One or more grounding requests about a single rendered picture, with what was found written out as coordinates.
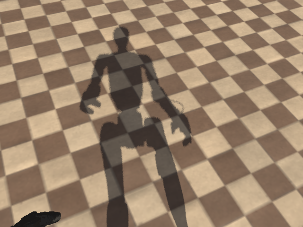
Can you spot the left robot hand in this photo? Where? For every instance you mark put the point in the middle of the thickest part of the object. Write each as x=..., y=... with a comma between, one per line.
x=35, y=219

